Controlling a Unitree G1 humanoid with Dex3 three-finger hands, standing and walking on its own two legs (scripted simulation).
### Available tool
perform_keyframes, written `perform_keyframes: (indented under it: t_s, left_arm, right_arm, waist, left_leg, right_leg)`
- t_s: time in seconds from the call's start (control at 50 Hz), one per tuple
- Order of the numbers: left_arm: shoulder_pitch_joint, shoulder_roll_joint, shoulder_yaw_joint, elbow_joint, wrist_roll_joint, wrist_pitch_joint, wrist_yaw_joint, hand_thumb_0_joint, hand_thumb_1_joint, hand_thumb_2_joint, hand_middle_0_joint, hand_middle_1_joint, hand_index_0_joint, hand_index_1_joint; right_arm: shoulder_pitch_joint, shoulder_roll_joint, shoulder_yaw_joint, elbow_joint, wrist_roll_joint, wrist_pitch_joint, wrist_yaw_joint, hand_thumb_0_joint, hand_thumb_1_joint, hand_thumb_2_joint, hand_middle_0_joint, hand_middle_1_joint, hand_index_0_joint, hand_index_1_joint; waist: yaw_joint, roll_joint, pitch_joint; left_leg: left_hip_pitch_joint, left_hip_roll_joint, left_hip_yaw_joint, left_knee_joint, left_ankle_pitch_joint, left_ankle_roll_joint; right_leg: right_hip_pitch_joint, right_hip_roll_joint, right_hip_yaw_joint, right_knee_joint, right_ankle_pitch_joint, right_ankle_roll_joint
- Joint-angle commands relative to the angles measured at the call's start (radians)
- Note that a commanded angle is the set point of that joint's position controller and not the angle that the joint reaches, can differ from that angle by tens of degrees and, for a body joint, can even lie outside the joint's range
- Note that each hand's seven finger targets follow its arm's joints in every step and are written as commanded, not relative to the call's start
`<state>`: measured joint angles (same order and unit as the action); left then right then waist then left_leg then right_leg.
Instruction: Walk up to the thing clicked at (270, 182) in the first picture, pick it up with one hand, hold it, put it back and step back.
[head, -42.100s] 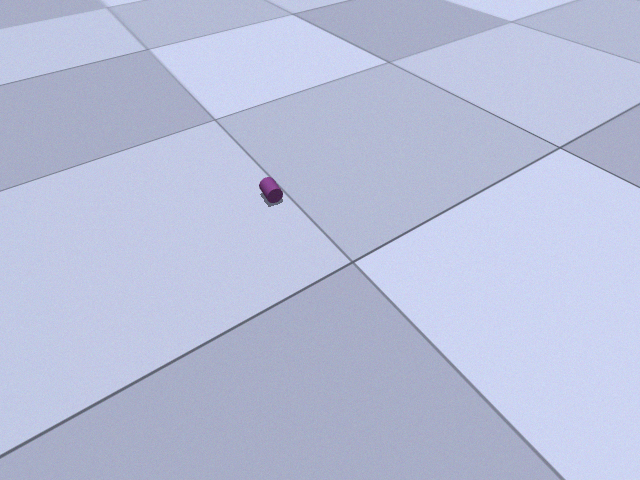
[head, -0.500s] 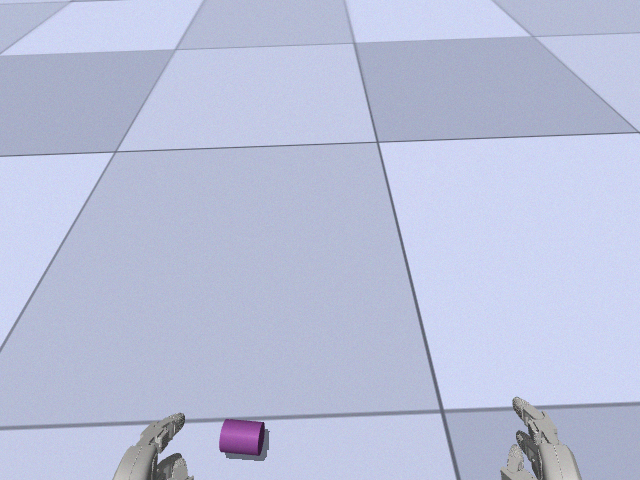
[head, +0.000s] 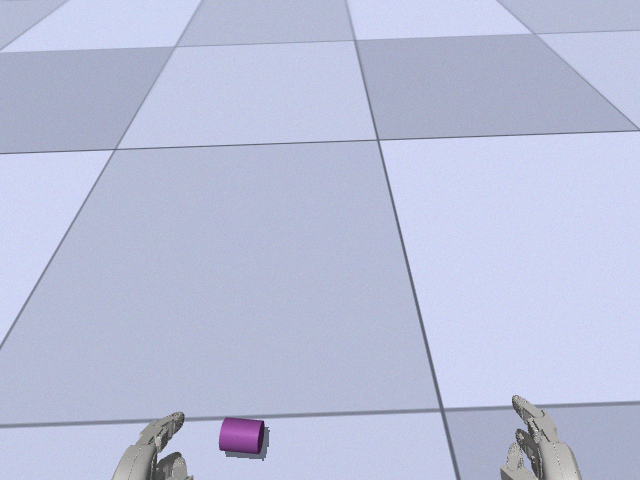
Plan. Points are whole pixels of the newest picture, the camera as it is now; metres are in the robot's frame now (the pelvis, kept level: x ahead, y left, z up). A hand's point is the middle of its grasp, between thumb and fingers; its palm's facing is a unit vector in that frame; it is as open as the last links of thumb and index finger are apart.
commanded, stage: stand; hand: left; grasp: from above
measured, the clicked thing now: (242, 435) +0.41 +0.25 -0.67
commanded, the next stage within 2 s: none
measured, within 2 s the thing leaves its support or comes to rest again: neither
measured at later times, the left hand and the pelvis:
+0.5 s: hand out of the picture +0.07 +0.25 -0.11, palm faces +0.04 -0.95 -0.32, open 7.4 cm; pelvis -0.01 +0.02 +0.05, yaw -1 degrees
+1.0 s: hand out of the picture +0.02 +0.24 -0.10, palm faces +0.02 -0.94 -0.34, open 7.4 cm; pelvis -0.02 +0.01 +0.07, yaw +0 degrees
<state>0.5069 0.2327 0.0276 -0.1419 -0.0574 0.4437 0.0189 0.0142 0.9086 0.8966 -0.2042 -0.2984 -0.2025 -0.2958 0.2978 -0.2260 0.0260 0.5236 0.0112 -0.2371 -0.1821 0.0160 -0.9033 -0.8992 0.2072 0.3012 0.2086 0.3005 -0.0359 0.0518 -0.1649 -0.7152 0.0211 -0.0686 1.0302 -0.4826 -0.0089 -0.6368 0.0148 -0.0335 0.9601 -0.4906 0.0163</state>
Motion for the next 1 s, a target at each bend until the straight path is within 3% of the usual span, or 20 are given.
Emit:
perform_keyframes:
  t_s: [0.0, 0.02, 0.04, 0.06, 0.08, 0.12, 0.14, 0.16, 0.2, 0.26, 0.38, 0.44, 0.5, 0.52, 0.6, 0.7, 0.74, 0.84, 0.98]
  left_arm:
    - [-0.016, 0.103, 0.061, -0.190, 0.005, -0.043, 0.007, 0.000, 0.900, 0.900, -0.200, -0.299, -0.200, -0.299]
    - [-0.311, 0.191, 0.059, 0.161, 0.122, -0.253, 0.045, 0.000, 0.900, 0.900, -0.200, -0.300, -0.200, -0.300]
    - [-0.221, 0.217, 0.083, 0.335, 0.127, -0.322, 0.042, 0.000, 0.900, 0.900, -0.200, -0.300, -0.200, -0.301]
    - [-0.220, 0.225, 0.079, 0.383, 0.127, -0.355, 0.037, 0.000, 0.900, 0.900, -0.200, -0.300, -0.200, -0.301]
    - [-0.253, 0.220, 0.071, 0.412, 0.130, -0.373, 0.029, 0.000, 0.900, 0.900, -0.200, -0.300, -0.200, -0.301]
    - [-0.279, 0.215, 0.061, 0.485, 0.119, -0.398, 0.021, 0.000, 0.900, 0.900, -0.200, -0.300, -0.200, -0.301]
    - [-0.266, 0.209, 0.062, 0.528, 0.115, -0.400, 0.020, 0.000, 0.900, 0.900, -0.200, -0.300, -0.200, -0.301]
    - [-0.273, 0.207, 0.065, 0.575, 0.110, -0.404, 0.020, 0.000, 0.900, 0.900, -0.200, -0.300, -0.200, -0.301]
    - [-0.306, 0.205, 0.065, 0.649, 0.104, -0.416, 0.023, 0.000, 0.900, 0.900, -0.200, -0.300, -0.200, -0.301]
    - [-0.326, 0.207, 0.065, 0.749, 0.106, -0.436, 0.025, 0.000, 0.900, 0.900, -0.200, -0.300, -0.200, -0.301]
    - [-0.325, 0.198, 0.060, 0.907, 0.093, -0.450, 0.028, 0.000, 0.900, 0.900, -0.200, -0.300, -0.200, -0.301]
    - [-0.314, 0.193, 0.054, 0.984, 0.090, -0.447, 0.027, 0.000, 0.900, 0.900, -0.200, -0.300, -0.200, -0.301]
    - [-0.319, 0.197, 0.053, 1.040, 0.088, -0.449, 0.026, 0.000, 0.900, 0.900, -0.200, -0.300, -0.200, -0.301]
    - [-0.317, 0.201, 0.051, 1.059, 0.089, -0.448, 0.026, 0.000, 0.900, 0.900, -0.200, -0.300, -0.200, -0.301]
    - [-0.326, 0.212, 0.050, 1.111, 0.088, -0.451, 0.025, 0.000, 0.900, 0.900, -0.200, -0.300, -0.200, -0.301]
    - [-0.332, 0.222, 0.045, 1.162, 0.091, -0.456, 0.024, 0.000, 0.900, 0.900, -0.200, -0.300, -0.200, -0.301]
    - [-0.333, 0.218, 0.042, 1.176, 0.090, -0.458, 0.024, 0.000, 0.900, 0.900, -0.200, -0.300, -0.200, -0.301]
    - [-0.325, 0.232, 0.044, 1.202, 0.090, -0.452, 0.018, 0.000, 0.900, 0.900, -0.200, -0.300, -0.200, -0.301]
    - [-0.357, 0.252, 0.044, 1.209, 0.087, -0.461, 0.016, 0.000, 0.900, 0.900, -0.200, -0.300, -0.200, -0.301]
  right_arm:
    - [-0.070, -0.120, -0.050, -0.161, -0.003, -0.059, -0.015, 0.000, -0.900, -0.900, 0.200, 0.300, 0.200, 0.300]
    - [-0.147, -0.218, -0.085, 0.100, -0.125, 0.053, 0.045, 0.000, -0.901, -0.899, 0.200, 0.299, 0.200, 0.299]
    - [-0.150, -0.231, -0.108, 0.094, -0.120, 0.095, 0.077, 0.000, -0.900, -0.900, 0.200, 0.300, 0.200, 0.300]
    - [-0.146, -0.223, -0.105, 0.092, -0.128, 0.113, 0.097, 0.000, -0.900, -0.900, 0.200, 0.300, 0.200, 0.300]
    - [-0.111, -0.227, -0.100, 0.090, -0.128, 0.126, 0.110, 0.000, -0.900, -0.900, 0.200, 0.300, 0.200, 0.300]
    - [-0.110, -0.204, -0.092, 0.136, -0.082, 0.134, 0.142, 0.000, -0.900, -0.900, 0.200, 0.300, 0.200, 0.300]
    - [-0.137, -0.204, -0.101, 0.154, -0.071, 0.139, 0.152, 0.000, -0.900, -0.900, 0.200, 0.300, 0.200, 0.300]
    - [-0.152, -0.209, -0.104, 0.162, -0.061, 0.144, 0.157, 0.000, -0.900, -0.900, 0.200, 0.300, 0.200, 0.300]
    - [-0.156, -0.207, -0.110, 0.194, -0.058, 0.157, 0.162, 0.000, -0.900, -0.900, 0.200, 0.300, 0.200, 0.300]
    - [-0.163, -0.207, -0.111, 0.239, -0.063, 0.173, 0.165, 0.000, -0.900, -0.900, 0.200, 0.300, 0.200, 0.300]
    - [-0.153, -0.225, -0.113, 0.327, -0.059, 0.186, 0.152, 0.000, -0.900, -0.900, 0.200, 0.300, 0.200, 0.300]
    - [-0.172, -0.235, -0.108, 0.363, -0.056, 0.197, 0.146, 0.000, -0.900, -0.900, 0.200, 0.300, 0.200, 0.300]
    - [-0.159, -0.246, -0.108, 0.402, -0.051, 0.202, 0.143, 0.000, -0.900, -0.900, 0.200, 0.300, 0.200, 0.300]
    - [-0.169, -0.245, -0.107, 0.411, -0.049, 0.205, 0.143, 0.000, -0.900, -0.900, 0.200, 0.300, 0.200, 0.300]
    - [-0.159, -0.247, -0.108, 0.449, -0.044, 0.204, 0.142, 0.000, -0.900, -0.900, 0.200, 0.300, 0.200, 0.300]
    - [-0.172, -0.245, -0.107, 0.480, -0.040, 0.212, 0.146, 0.000, -0.900, -0.900, 0.200, 0.300, 0.200, 0.300]
    - [-0.179, -0.240, -0.104, 0.490, -0.038, 0.212, 0.149, 0.000, -0.900, -0.900, 0.200, 0.300, 0.200, 0.300]
    - [-0.190, -0.250, -0.105, 0.505, -0.041, 0.224, 0.154, 0.000, -0.900, -0.900, 0.200, 0.300, 0.200, 0.300]
    - [-0.180, -0.256, -0.097, 0.522, -0.037, 0.219, 0.159, 0.000, -0.900, -0.900, 0.200, 0.300, 0.200, 0.300]
  waist:
    - [-0.006, -0.019, -0.067]
    - [0.074, -0.067, 0.159]
    - [0.066, -0.141, 0.087]
    - [0.049, -0.165, 0.073]
    - [0.021, -0.118, 0.087]
    - [0.048, -0.033, 0.046]
    - [0.071, -0.067, 0.044]
    - [0.069, -0.081, 0.025]
    - [0.067, -0.078, 0.052]
    - [0.060, -0.057, 0.078]
    - [0.060, -0.005, 0.089]
    - [0.065, 0.001, 0.166]
    - [0.058, 0.000, 0.178]
    - [0.057, -0.011, 0.201]
    - [0.051, -0.025, 0.186]
    - [0.047, -0.051, 0.230]
    - [0.048, -0.055, 0.224]
    - [0.054, -0.042, 0.267]
    - [0.038, -0.052, 0.228]
  left_leg:
    - [0.117, -0.017, 0.026, -0.165, 0.192, 0.024]
    - [0.141, 0.025, -0.013, -0.244, 0.360, 0.071]
    - [0.201, 0.005, 0.025, -0.233, 0.331, 0.078]
    - [0.247, 0.000, 0.037, -0.238, 0.323, 0.081]
    - [0.239, -0.002, 0.010, -0.269, 0.303, 0.072]
    - [0.314, 0.006, -0.013, -0.323, 0.285, 0.079]
    - [0.342, 0.007, -0.009, -0.325, 0.299, 0.077]
    - [0.366, 0.010, -0.013, -0.323, 0.343, 0.075]
    - [0.361, 0.011, -0.021, -0.356, 0.275, 0.072]
    - [0.383, 0.018, -0.030, -0.407, 0.264, 0.070]
    - [0.473, 0.060, -0.077, -0.508, 0.419, 0.072]
    - [0.452, 0.071, -0.095, -0.600, 0.297, 0.068]
    - [0.481, 0.072, -0.094, -0.650, 0.274, 0.056]
    - [0.470, 0.068, -0.094, -0.667, 0.220, 0.054]
    - [0.547, 0.071, -0.082, -0.703, 0.277, 0.045]
    - [0.543, 0.061, -0.065, -0.726, 0.218, 0.037]
    - [0.556, 0.064, -0.061, -0.726, 0.247, 0.038]
    - [0.495, 0.065, -0.075, -0.767, 0.088, 0.034]
    - [0.551, 0.064, -0.059, -0.737, 0.178, 0.036]
  right_leg:
    - [0.011, 0.013, -0.022, -0.169, 0.186, -0.014]
    - [0.183, -0.065, 0.069, -0.208, 0.211, -0.062]
    - [0.204, -0.087, 0.141, -0.259, 0.196, -0.094]
    - [0.191, -0.095, 0.161, -0.270, 0.216, -0.102]
    - [0.174, -0.077, 0.154, -0.263, 0.191, -0.102]
    - [0.257, -0.088, 0.125, -0.240, 0.238, -0.073]
    - [0.248, -0.091, 0.133, -0.259, 0.232, -0.071]
    - [0.258, -0.090, 0.128, -0.271, 0.266, -0.067]
    - [0.273, -0.097, 0.130, -0.315, 0.226, -0.057]
    - [0.303, -0.098, 0.124, -0.356, 0.240, -0.050]
    - [0.386, -0.086, 0.090, -0.386, 0.353, -0.036]
    - [0.410, -0.080, 0.090, -0.454, 0.290, -0.035]
    - [0.448, -0.088, 0.091, -0.499, 0.306, -0.031]
    - [0.446, -0.089, 0.091, -0.521, 0.286, -0.030]
    - [0.468, -0.098, 0.096, -0.560, 0.324, -0.025]
    - [0.468, -0.103, 0.107, -0.615, 0.281, -0.022]
    - [0.476, -0.111, 0.110, -0.629, 0.292, -0.023]
    - [0.465, -0.097, 0.107, -0.645, 0.187, -0.021]
    - [0.452, -0.118, 0.132, -0.675, 0.194, -0.028]
